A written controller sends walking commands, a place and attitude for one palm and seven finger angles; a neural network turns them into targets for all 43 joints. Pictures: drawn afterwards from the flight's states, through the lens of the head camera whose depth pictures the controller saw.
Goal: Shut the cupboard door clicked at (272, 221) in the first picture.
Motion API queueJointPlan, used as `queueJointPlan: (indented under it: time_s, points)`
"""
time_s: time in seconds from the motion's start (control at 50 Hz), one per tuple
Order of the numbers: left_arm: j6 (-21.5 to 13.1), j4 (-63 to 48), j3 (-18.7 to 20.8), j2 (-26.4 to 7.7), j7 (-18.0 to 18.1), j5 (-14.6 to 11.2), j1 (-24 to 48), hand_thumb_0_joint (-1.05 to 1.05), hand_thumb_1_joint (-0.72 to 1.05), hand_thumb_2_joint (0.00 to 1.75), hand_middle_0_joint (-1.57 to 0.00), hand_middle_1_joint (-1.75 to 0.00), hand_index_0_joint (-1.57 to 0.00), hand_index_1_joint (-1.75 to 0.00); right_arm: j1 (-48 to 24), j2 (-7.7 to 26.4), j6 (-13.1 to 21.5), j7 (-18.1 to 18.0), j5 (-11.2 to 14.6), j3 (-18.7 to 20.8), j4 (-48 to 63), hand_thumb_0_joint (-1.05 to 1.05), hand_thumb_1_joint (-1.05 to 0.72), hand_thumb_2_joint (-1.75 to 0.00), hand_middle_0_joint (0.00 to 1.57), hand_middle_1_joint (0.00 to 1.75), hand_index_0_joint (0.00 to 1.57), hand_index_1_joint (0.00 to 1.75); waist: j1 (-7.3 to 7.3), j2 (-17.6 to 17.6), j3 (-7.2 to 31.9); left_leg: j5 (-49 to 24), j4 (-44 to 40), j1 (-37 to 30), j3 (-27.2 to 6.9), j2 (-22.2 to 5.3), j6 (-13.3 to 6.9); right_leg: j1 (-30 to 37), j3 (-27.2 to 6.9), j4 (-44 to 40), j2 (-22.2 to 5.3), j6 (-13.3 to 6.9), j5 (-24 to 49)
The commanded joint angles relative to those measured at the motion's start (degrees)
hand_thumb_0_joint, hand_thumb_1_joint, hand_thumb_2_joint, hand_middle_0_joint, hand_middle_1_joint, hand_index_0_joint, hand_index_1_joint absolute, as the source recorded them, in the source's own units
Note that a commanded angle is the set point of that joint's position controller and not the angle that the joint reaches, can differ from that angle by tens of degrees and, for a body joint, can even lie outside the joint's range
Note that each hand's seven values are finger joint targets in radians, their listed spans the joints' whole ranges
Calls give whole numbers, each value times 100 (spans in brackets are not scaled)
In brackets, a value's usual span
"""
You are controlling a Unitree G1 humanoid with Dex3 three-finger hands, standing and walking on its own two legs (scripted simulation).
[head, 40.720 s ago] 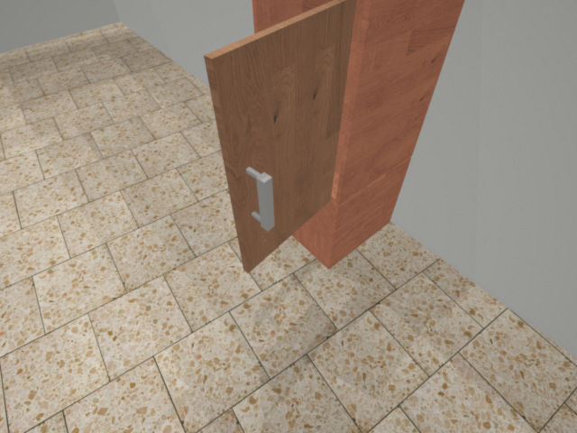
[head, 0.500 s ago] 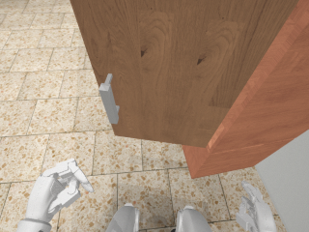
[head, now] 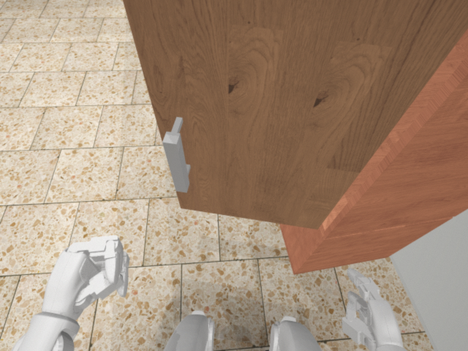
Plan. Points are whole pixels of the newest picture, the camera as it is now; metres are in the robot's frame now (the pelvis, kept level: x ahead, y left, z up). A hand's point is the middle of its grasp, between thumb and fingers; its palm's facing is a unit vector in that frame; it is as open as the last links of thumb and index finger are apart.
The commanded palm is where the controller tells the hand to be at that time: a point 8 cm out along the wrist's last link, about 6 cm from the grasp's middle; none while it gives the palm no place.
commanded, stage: raise the hand and make a fist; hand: left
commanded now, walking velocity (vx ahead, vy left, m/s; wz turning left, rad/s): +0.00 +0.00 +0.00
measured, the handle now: (180, 156) +0.44 +0.14 +0.04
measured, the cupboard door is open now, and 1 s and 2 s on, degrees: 71 71 71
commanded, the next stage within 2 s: bring the fist close to the handle in 0.34 s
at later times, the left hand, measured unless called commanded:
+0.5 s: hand (125, 278) +0.22 +0.18 +0.04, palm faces -0.07 -1.00 -0.04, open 3.1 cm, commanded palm +0.21 +0.23 +0.04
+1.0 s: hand (162, 243) +0.27 +0.14 +0.04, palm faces -0.10 -0.99 -0.04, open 3.1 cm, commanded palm +0.27 +0.18 +0.04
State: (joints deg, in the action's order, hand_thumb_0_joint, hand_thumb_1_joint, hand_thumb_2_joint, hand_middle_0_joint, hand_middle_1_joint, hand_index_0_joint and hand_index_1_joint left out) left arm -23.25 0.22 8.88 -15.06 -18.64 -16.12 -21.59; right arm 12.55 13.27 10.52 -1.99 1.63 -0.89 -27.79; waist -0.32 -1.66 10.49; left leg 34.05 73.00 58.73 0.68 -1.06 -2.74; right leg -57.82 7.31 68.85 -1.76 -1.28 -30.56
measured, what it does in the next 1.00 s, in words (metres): stands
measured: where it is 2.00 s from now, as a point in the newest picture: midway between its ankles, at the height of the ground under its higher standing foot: outside the picture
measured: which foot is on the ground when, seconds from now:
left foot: down 0.00-1.00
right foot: down 0.00-1.00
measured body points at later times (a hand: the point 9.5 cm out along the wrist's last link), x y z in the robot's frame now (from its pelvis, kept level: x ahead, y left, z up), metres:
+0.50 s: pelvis +0.00 -0.01 +0.00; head +0.08 +0.00 +0.44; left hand +0.22 +0.23 +0.04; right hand +0.20 -0.24 -0.07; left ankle +0.01 +0.09 -0.63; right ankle +0.02 -0.12 -0.63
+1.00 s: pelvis +0.00 -0.01 +0.00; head +0.09 -0.01 +0.44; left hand +0.27 +0.19 +0.04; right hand +0.17 -0.26 -0.08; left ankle +0.01 +0.09 -0.63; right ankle +0.02 -0.12 -0.63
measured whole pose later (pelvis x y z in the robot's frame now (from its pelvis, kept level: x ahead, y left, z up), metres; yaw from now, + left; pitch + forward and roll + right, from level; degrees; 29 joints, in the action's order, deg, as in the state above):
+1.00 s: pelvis +0.00 -0.01 +0.00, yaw +0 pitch +20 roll -2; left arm -22.5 6.0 3.4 -12.8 -11.0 -12.1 -10.6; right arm 14.3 14.4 7.8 -1.1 1.6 -0.4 -28.7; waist 1.7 -1.9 11.3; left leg 33.2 71.4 58.6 1.0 -1.1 -1.7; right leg -58.6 6.8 68.8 -1.6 -2.3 -30.5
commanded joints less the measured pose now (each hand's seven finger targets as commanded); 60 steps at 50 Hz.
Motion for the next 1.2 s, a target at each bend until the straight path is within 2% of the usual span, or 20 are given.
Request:
queueJointPlan:
  time_s: [0.0,0.16,0.2,0.26,0.42,0.48,0.54,0.56,0.66,0.68,0.74,0.76,0.82,0.86,0.98,1.06,1.12,1.14,1.16,1.18]
  points:
    - [-383,-1177,427,-585,-30,-176,-47,0,90,90,-130,-150,-130,-150,-104,824,306,-42,48,442,848,0,-90,-90,20,30,20,30,-4,-231,1534,-2262,-1218,-1180,-466,96,248,1117,-349,-723,236,-71,1421]
    - [-490,-1103,437,-642,37,-152,32,0,90,90,-130,-150,-130,-150,-116,846,285,-43,58,469,817,0,-90,-90,20,30,20,30,45,-38,1377,-1978,-1166,-917,-431,106,207,1122,-410,-758,223,-80,1258]
    - [-518,-1068,398,-571,35,-161,-3,0,90,90,-130,-150,-130,-150,-122,830,276,-36,61,458,836,0,-90,-90,20,30,20,30,39,-87,1373,-1906,-1179,-890,-399,115,202,1134,-428,-770,213,-69,1213]
    - [-560,-1190,450,-706,63,-139,60,0,90,90,-130,-150,-130,-150,-124,849,272,-42,55,454,835,0,-90,-90,20,30,20,30,21,-233,1397,-1881,-1179,-893,-408,117,196,1122,-457,-768,212,-96,1158]
    - [-507,-1142,373,-606,87,-129,-6,0,90,90,-130,-150,-130,-150,-139,820,229,-37,75,448,855,0,-90,-90,20,30,20,30,83,-93,1338,-1699,-1150,-822,-369,119,169,1118,-473,-847,206,-50,1073]
    - [-535,-1147,127,-523,103,-63,571,0,90,90,-130,-150,-130,-150,-86,865,248,-59,58,403,806,0,-90,-90,20,30,20,30,253,-90,1235,-1528,-1060,-779,-395,99,141,858,-473,-827,212,-43,909]
    - [-514,-1043,94,-536,154,-41,902,0,90,90,-130,-150,-130,-150,-70,891,274,-77,49,383,792,0,-90,-90,20,30,20,30,253,-56,1261,-1351,-1036,-676,-402,113,131,856,-519,-855,192,-38,734]
    - [-482,-972,221,-681,179,-22,930,0,90,90,-130,-150,-130,-150,-62,904,261,-87,43,389,766,0,-90,-90,20,30,20,30,212,-57,1311,-1420,-996,-638,-377,112,123,919,-553,-856,197,-54,790]
    - [-277,-1002,143,-621,313,72,868,0,90,90,-130,-150,-130,-150,-24,877,194,-31,52,386,813,0,-90,-90,20,30,20,30,104,-237,1696,-1936,-1120,-946,-370,104,138,1173,-491,-796,178,-62,1321]
    - [-230,-971,8,-486,349,78,1006,0,90,90,-130,-150,-130,-150,-12,856,167,-16,53,367,832,0,-90,-90,20,30,20,30,174,-104,1649,-1897,-1105,-891,-350,117,126,1202,-510,-831,171,-32,1358]
    - [-190,-877,-3,-464,474,126,1124,0,90,90,-130,-150,-130,-150,-14,842,117,9,52,369,827,0,-90,-90,20,30,20,30,165,-96,1565,-1779,-1114,-794,-299,124,132,1279,-552,-892,148,-20,1294]
    - [-183,-773,157,-614,525,146,1140,0,90,90,-130,-150,-130,-150,-7,855,90,3,45,378,797,0,-90,-90,20,30,20,30,145,41,1575,-1798,-1082,-710,-296,120,123,1363,-588,-902,152,-29,1331]
    - [-238,-687,-2,-436,597,197,1265,0,90,90,-130,-150,-130,-150,-3,849,47,31,51,373,820,0,-90,-90,20,30,20,30,172,94,1529,-1766,-1144,-727,-275,120,134,1353,-563,-910,137,-18,1315]
    - [-297,-758,-154,-381,666,246,1556,0,90,90,-130,-150,-130,-150,-1,857,38,38,34,366,798,0,-90,-90,20,30,20,30,216,-81,1484,-1775,-1154,-801,-299,116,125,1251,-554,-912,134,-45,1295]
    - [-365,-496,-426,-197,841,416,2095,0,90,90,-130,-150,-130,-150,49,865,-33,69,14,377,688,0,-90,-90,20,30,20,30,307,-22,1559,-1778,-1148,-911,-309,105,125,1141,-545,-885,116,-32,1335]
    - [-331,-284,-306,-340,1013,526,2519,0,90,90,-130,-150,-130,-150,61,886,-145,74,-6,383,641,0,-90,-90,20,30,20,30,294,61,1659,-1742,-1139,-867,-291,112,110,1224,-586,-896,110,-32,1323]
    - [-316,-104,-407,-180,1095,553,2738,0,90,90,-130,-150,-130,-150,26,839,-216,113,4,367,631,0,-90,-90,20,30,20,30,265,27,1682,-1688,-1204,-902,-250,131,124,1322,-617,-956,93,-26,1305]
    - [-308,-53,-463,-139,1113,568,2926,0,90,90,-130,-150,-130,-150,23,838,-236,119,4,363,610,0,-90,-90,20,30,20,30,308,19,1722,-1652,-1196,-921,-246,130,114,1302,-629,-973,94,-16,1279]
    - [-284,84,-327,-267,1145,578,2984,0,90,90,-130,-150,-130,-150,78,859,-269,107,-5,372,570,0,-90,-90,20,30,20,30,296,144,1725,-1728,-1175,-871,-251,122,105,1390,-647,-975,105,-25,1368]
    - [-285,169,-377,-199,1151,613,3077,0,90,90,-130,-150,-130,-150,78,853,-298,119,-6,371,557,0,-90,-90,20,30,20,30,316,109,1793,-1804,-1181,-949,-241,117,111,1381,-634,-950,101,-18,1476]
